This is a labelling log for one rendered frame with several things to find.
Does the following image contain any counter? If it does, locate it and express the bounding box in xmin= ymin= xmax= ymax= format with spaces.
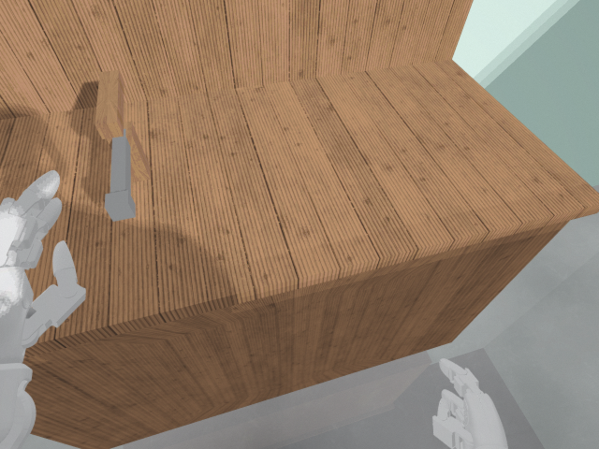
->
xmin=0 ymin=0 xmax=599 ymax=449

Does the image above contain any left robot forearm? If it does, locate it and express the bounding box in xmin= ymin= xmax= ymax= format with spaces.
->
xmin=0 ymin=363 xmax=37 ymax=449

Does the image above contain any robot left hand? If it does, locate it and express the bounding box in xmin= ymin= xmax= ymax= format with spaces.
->
xmin=0 ymin=170 xmax=86 ymax=364

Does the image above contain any tap lever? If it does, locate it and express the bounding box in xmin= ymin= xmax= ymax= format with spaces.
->
xmin=105 ymin=129 xmax=136 ymax=222

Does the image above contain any robot right hand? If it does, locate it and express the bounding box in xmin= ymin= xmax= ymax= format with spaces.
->
xmin=432 ymin=358 xmax=508 ymax=449

